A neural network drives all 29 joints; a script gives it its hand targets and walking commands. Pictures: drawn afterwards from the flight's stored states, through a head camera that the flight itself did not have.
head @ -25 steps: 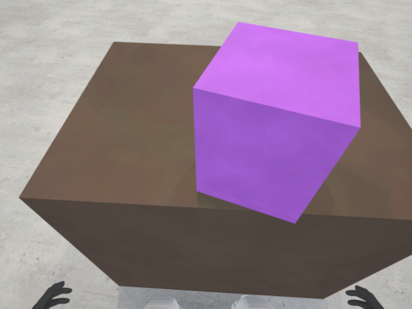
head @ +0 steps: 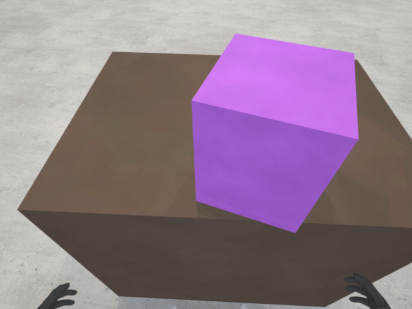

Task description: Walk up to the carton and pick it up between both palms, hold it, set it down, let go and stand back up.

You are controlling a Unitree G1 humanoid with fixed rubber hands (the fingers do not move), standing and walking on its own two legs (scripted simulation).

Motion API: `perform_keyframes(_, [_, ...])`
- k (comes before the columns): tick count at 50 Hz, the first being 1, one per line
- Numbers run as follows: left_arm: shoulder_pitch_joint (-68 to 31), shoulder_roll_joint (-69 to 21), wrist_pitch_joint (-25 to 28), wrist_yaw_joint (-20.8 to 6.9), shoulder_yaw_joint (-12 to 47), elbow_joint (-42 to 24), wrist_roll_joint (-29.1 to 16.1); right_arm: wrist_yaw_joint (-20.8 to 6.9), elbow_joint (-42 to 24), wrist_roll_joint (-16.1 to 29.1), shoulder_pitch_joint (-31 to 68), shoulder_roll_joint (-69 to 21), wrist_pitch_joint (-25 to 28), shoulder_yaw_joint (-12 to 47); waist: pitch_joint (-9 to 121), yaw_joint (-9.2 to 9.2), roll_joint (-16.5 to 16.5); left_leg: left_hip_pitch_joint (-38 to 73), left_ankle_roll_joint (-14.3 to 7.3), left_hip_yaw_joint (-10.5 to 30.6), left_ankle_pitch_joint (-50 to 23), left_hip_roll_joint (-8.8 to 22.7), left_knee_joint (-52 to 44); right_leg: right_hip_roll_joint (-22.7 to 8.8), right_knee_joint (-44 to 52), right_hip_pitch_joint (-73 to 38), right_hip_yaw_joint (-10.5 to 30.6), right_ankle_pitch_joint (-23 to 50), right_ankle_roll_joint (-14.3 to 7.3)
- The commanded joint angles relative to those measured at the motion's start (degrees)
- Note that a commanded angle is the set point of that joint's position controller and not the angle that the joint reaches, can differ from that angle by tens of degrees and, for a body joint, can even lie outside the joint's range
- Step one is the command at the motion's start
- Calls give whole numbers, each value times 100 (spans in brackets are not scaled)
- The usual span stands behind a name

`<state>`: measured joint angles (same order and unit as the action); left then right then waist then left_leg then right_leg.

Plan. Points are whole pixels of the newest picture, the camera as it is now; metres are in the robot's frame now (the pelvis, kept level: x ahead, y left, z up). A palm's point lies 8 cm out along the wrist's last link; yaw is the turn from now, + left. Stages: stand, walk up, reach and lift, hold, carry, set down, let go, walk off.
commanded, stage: walk up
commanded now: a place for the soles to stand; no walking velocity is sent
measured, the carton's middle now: (266, 135) +0.39 -0.08 +0.15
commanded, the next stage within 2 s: none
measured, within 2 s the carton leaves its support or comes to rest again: neither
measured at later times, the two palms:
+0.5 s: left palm out of the picture +0.11 +0.28 -0.08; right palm out of the picture +0.06 -0.37 -0.07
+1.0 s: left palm out of the picture +0.10 +0.21 -0.02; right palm out of the picture -0.02 -0.42 -0.09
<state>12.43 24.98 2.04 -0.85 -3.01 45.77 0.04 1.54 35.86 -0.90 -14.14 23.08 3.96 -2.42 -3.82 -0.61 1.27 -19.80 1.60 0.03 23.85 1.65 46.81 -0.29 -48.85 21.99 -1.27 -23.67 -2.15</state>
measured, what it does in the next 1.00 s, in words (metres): steps to the right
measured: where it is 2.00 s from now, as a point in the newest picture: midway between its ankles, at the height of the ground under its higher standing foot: outside the picture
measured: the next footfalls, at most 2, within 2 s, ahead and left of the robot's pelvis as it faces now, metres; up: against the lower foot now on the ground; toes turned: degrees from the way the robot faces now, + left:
left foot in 1.34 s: +0.02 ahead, +0.08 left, +0.00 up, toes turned -3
right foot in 1.62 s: +0.03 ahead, -0.15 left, +0.00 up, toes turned -5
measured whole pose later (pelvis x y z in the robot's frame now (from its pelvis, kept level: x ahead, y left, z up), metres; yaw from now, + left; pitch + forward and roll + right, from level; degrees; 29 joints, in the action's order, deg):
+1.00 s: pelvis -0.05 -0.11 +0.02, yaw -5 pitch -2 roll +3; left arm 11.8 24.6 1.4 0.6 -4.5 40.9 0.0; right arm 1.7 38.7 -0.9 -23.6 23.6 0.1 -2.4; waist -3.3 -1.0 -2.2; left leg -29.5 -0.2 0.5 22.3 -1.5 62.6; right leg 2.6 -37.7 22.7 -1.9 -13.6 -4.8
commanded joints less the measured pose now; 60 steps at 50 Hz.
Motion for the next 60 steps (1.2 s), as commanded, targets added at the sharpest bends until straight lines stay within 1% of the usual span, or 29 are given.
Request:
perform_keyframes(1, [-160, 1035, 86, -2, -331, -322, 32, 21, 324, 4, 182, 1613, 211, -337, 425, -129, -531, -138, -1185, 1472, -1363, 1066, -1209, -252, 750, -269, 433, 988, -221])
perform_keyframes(4, [47, 1405, 150, 3, -398, -297, 74, 15, 236, 40, 326, 1171, 93, -281, 298, -162, 57, -605, -484, 91, -690, 136, -229, -1205, 1919, -550, 1870, 645, -686])
perform_keyframes(5, [45, 1474, 175, -7, -413, -267, 122, 23, 267, 49, 273, 1188, 78, -244, 347, -101, -2, -598, -473, 41, -587, 51, -74, -1365, 1916, -504, 2226, 711, -953])
perform_keyframes(7, [-223, 1465, 114, -3, -337, -328, 111, 24, 271, 40, 125, 1137, 133, -229, 125, 89, 150, -167, -588, 357, -404, 106, -678, -1144, 1601, 75, 1933, 524, -811])
perform_keyframes(10, [-455, 934, 36, -47, -241, -344, 95, 9, 331, -10, -125, 1608, 257, -325, 356, 86, -665, 367, -1263, 2156, 141, 1218, -1885, -179, 472, 657, 514, 103, -102])
perform_keyframes(11, [-261, 1041, 30, -34, -284, -295, 75, -8, 325, -33, -5, 1660, 224, -325, 121, -69, -498, 164, -1403, 2385, 174, 1415, -2045, -45, 406, 537, 247, -439, 11])
perform_keyframes(12, [-182, 966, 36, -46, -285, -320, 65, -4, 295, 5, 148, 1701, 208, -308, -48, -101, -638, -150, -1459, 2204, -10, 1467, -1969, -96, 678, 375, 265, -373, -50])
perform_keyframes(14, [6, 1074, 142, -55, -344, -247, 133, -33, 156, -14, 402, 1415, 169, -240, -31, -287, -563, -797, -983, 1289, -211, 919, -1536, -270, 1242, -434, 600, 113, -256])
perform_keyframes(15, [-429, 1555, -119, -249, -554, -749, 427, 185, 329, 100, -334, 2042, 113, -460, -385, -21, 319, -520, -980, 1249, -1604, 872, -1045, -350, 834, 252, 943, 1705, -469])
perform_keyframes(17, [-591, 1406, -307, -290, -603, -972, 325, 379, 407, 150, -1077, 2173, 131, -572, 228, 244, -71, 642, -1264, 1641, -2365, 1252, -986, -299, -271, 934, 636, 2522, -381])
perform_keyframes(19, [-689, 1192, -439, -271, -602, -1171, 342, 478, 269, 28, -1170, 2478, 156, -725, 23, 263, -1329, 937, -2212, 3193, -3381, 2608, -1696, -67, -1754, 1883, 551, -894, -12])
perform_keyframes(20, [-539, 1320, -525, -272, -635, -1140, 366, 498, 256, 9, -892, 2394, 158, -763, 30, 97, -956, 647, -2188, 2980, -2869, 2621, -1769, -257, -2059, 1630, 789, -1011, 60])
perform_keyframes(23, [-420, 1211, -508, -380, -688, -1295, 267, 614, 70, -70, -527, 2332, 136, -713, 102, -26, -956, 296, -1786, 2093, -3526, 2188, -1230, -526, -959, 1233, 768, -821, -7])
perform_keyframes(25, [141, 1192, -451, -358, -770, -1039, 268, 547, -44, -42, -177, 2169, 97, -669, 390, -355, -870, -437, -1307, 1314, -2493, 1630, -861, -281, -63, -72, 262, 160, -26])
perform_keyframes(26, [768, 1192, -421, -325, -844, -699, 225, 507, -47, -63, -23, 1933, 54, -604, 540, -602, -719, -1107, -808, 368, -1624, 1093, -10, -57, 846, -1254, 71, 435, 138])
perform_keyframes(27, [1031, 1453, -380, -290, -886, -754, 306, 515, -165, 0, 87, 1464, -20, -441, 397, -958, 1133, -2226, -456, -205, -350, 196, 1749, -661, 2288, -1740, 1372, 187, -41])
perform_keyframes(28, [878, 1729, -273, -195, -881, -831, 345, 524, -222, -11, -141, 945, -104, -300, 59, -728, 1787, -2781, -278, 50, 1576, -558, 2595, -1500, 2981, -1142, 3187, 560, -279])
perform_keyframes(29, [370, 1900, -306, -187, -936, -934, 315, 565, -82, 56, -264, 1465, -173, -406, 167, -643, 1135, -2501, -307, 674, 1381, -394, 2702, -1834, 3469, -757, 3557, -1098, -223])
perform_keyframes(30, [143, 1759, -305, -137, -874, -1006, 248, 549, 90, 83, -342, 1560, -176, -374, -88, -476, 503, -2363, -401, 721, 765, -338, 2647, -1802, 3606, -288, 3317, -1240, -65])
perform_keyframes(32, [-154, 1614, -288, -58, -809, -933, 291, 388, 367, 140, -658, 1653, -262, -439, -106, -255, 679, -1952, -400, 695, 224, -151, 2535, -1348, 3700, -224, 2923, -2782, 468])
perform_keyframes(37, [-44, 1190, 20, 147, -646, -715, 197, 138, 759, 84, -1292, 1539, -335, -403, 655, -81, -146, -2003, -165, 1262, -497, -170, 1884, -1440, 3125, -1841, 2495, -1652, 579])
perform_keyframes(39, [-101, 1298, 39, 180, -685, -693, 113, 99, 752, 118, -1275, 1499, -397, -450, 521, -50, 166, -1816, -129, 1118, -594, -309, 1596, -1353, 3448, -1817, 2306, -1385, 1097])
perform_keyframes(42, [182, 1205, 86, 242, -651, -750, 79, 58, 664, 92, -1323, 1514, -390, -419, 931, -84, 48, -1664, -159, 932, -339, -327, 1165, -1347, 3407, -2488, 2115, -822, 968])
perform_keyframes(44, [254, 1078, 130, 253, -657, -636, 127, 16, 634, 97, -1160, 1228, -405, -333, 691, -183, 260, -2042, -243, 1195, -555, -186, 1036, -1358, 2965, -2514, 1716, -638, 592])
perform_keyframes(45, [236, 1131, 132, 254, -591, -593, 132, 57, 551, 47, -842, 1282, -401, -292, 486, -279, 256, -1897, -183, 1271, -462, -109, 1036, -1486, 3066, -2061, 2024, -908, 197])
perform_keyframes(47, [199, 1235, 138, 227, -610, -558, 117, 34, 625, 30, -928, 1483, -390, -367, 430, -263, 75, -1900, -209, 1179, -304, -140, 1104, -1587, 3249, -1893, 2319, -1436, 249])
perform_keyframes(52, [122, 1281, 180, 196, -580, -557, 119, -31, 750, 10, -1393, 1346, -352, -385, 223, -55, 604, -1626, -212, 1019, -415, -203, 1040, -1461, 3372, -1227, 1988, -1669, 235])
perform_keyframes(55, [134, 1195, 195, 159, -547, -590, 161, -52, 588, -41, -1311, 1235, -266, -297, 288, -141, 393, -1654, -204, 761, -42, 13, 375, -1579, 3043, -1184, 1894, -1364, -529])
perform_keyframes(60, [-127, 1257, 158, 86, -482, -681, 152, -97, 531, -102, -1273, 1107, -173, -285, 249, 5, 623, -903, -268, 333, -28, 100, -46, -1553, 2954, -391, 1676, -1591, -810])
